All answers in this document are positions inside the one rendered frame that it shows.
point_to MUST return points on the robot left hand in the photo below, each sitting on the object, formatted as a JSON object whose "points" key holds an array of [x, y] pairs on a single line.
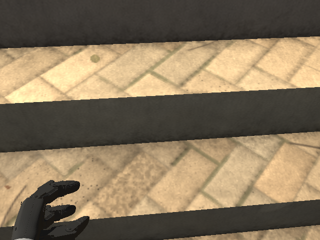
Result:
{"points": [[35, 215]]}

